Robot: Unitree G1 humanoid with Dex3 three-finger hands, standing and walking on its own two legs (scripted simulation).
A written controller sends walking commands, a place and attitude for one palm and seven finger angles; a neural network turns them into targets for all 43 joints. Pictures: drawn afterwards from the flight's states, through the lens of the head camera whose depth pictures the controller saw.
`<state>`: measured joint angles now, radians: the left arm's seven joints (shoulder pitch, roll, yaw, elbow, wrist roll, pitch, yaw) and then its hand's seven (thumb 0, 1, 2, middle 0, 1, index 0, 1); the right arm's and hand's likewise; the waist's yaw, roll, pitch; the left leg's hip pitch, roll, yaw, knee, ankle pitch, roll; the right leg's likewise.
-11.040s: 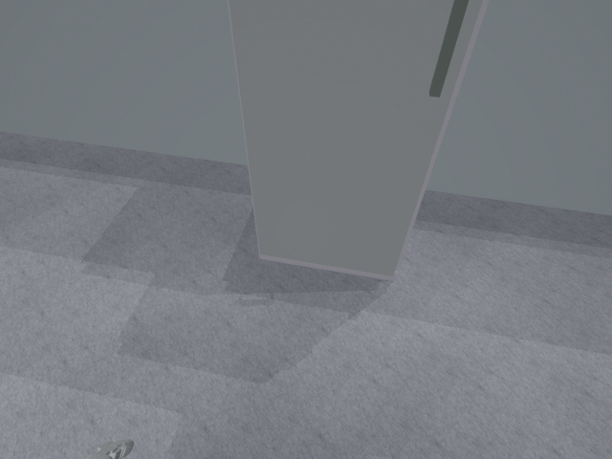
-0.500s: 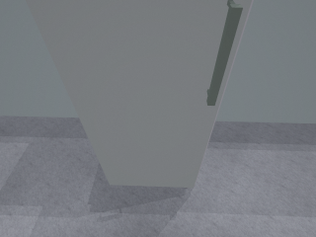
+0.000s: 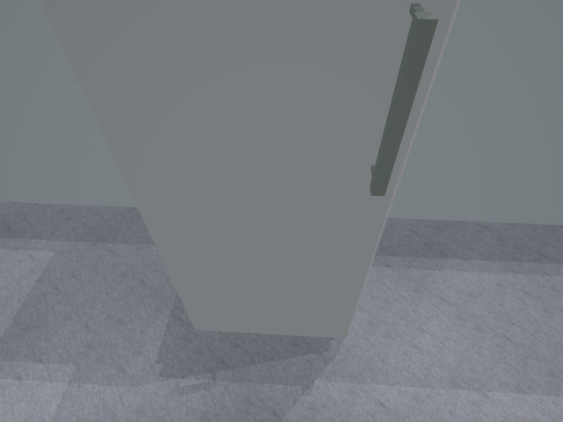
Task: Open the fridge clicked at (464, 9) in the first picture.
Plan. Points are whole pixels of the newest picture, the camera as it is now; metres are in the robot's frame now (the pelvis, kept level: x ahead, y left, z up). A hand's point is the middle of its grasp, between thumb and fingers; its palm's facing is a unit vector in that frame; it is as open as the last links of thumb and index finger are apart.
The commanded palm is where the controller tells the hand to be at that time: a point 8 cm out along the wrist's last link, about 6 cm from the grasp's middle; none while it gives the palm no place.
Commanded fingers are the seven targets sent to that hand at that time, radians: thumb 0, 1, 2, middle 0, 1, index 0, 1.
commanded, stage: look again from close up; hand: right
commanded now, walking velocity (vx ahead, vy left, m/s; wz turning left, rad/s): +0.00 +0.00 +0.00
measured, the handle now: (393, 113) +0.49 -0.13 +0.21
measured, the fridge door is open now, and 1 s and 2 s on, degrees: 0 0 0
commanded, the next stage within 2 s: raise the hand to about handle height in 0.62 s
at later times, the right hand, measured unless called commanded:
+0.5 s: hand out of the picture -0.01 -0.16 -0.18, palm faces +0.01 +0.99 -0.15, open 7.4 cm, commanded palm none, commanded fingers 0.00 -0.90 -0.90 0.20 0.30 0.20 0.30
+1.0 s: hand (419, 335) +0.23 -0.15 +0.05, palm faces +0.11 +0.99 -0.02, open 7.8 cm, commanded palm +0.12 -0.22 -0.02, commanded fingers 0.00 -0.55 -0.75 0.23 0.53 0.23 0.53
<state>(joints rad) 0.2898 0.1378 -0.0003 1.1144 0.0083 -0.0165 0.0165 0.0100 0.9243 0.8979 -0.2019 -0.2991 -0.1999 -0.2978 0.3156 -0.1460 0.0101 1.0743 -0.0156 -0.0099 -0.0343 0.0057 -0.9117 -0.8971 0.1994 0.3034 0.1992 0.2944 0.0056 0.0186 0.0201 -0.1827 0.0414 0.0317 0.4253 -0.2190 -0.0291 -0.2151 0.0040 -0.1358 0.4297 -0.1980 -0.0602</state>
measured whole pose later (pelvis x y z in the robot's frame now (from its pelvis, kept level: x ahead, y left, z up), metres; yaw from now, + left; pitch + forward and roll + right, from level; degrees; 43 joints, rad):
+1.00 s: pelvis +0.00 +0.00 -0.02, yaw -2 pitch +2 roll +0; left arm 0.25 0.25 0.02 0.72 -0.03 -0.28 0.03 0.02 0.92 0.90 -0.20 -0.30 -0.20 -0.30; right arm 0.35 -0.16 -0.04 0.00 0.19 -0.29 0.02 0.03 -0.80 -0.84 0.20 0.39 0.20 0.39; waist 0.05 -0.03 -0.11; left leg -0.37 0.06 0.04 0.70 -0.36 -0.02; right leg -0.41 0.01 -0.10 0.68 -0.31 -0.05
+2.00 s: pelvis +0.02 +0.01 -0.01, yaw -3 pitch -2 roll +1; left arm 0.22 0.24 -0.07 0.60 -0.08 -0.32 0.11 0.01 0.91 0.90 -0.20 -0.30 -0.20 -0.30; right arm 0.07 -0.45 -0.45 -0.15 0.40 0.04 0.38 0.00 0.39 -0.35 0.30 1.13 0.30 1.12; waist -0.06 -0.02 -0.05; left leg -0.18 0.02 0.07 0.53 -0.31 -0.01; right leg -0.26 0.00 -0.03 0.59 -0.29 -0.04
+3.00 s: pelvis +0.02 +0.04 +0.00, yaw -3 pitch -2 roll +0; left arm 0.19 0.27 -0.09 0.62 -0.11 -0.21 0.10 0.02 0.91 0.90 -0.20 -0.30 -0.20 -0.30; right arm -0.14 -0.52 -0.50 -0.01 0.38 0.27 0.50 -0.01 0.50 -0.30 0.30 1.20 0.30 1.20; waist -0.05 -0.07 -0.05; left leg -0.15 -0.01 0.09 0.49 -0.30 0.02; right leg -0.22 -0.02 -0.01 0.52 -0.26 0.00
